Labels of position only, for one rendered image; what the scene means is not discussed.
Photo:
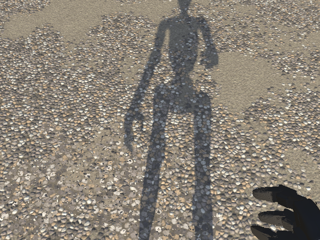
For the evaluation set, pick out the right robot hand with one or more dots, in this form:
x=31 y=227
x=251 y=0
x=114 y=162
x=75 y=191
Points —
x=303 y=223

